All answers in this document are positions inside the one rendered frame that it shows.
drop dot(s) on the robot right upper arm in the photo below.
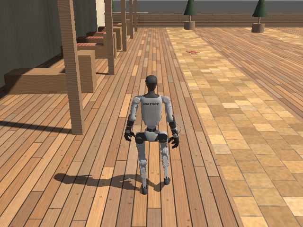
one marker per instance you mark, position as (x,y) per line
(168,108)

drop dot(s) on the robot head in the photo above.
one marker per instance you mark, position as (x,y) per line
(151,83)

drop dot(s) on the right robot hand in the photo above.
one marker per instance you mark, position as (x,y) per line
(176,141)

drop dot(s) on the right robot forearm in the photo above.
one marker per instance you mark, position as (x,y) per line
(173,128)

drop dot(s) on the robot left upper arm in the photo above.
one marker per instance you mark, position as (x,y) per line
(134,107)

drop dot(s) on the left robot hand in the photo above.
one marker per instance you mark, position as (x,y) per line
(130,135)

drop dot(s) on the robot left thigh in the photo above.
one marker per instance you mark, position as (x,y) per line
(140,144)

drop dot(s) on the left robot forearm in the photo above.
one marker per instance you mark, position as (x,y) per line
(129,125)

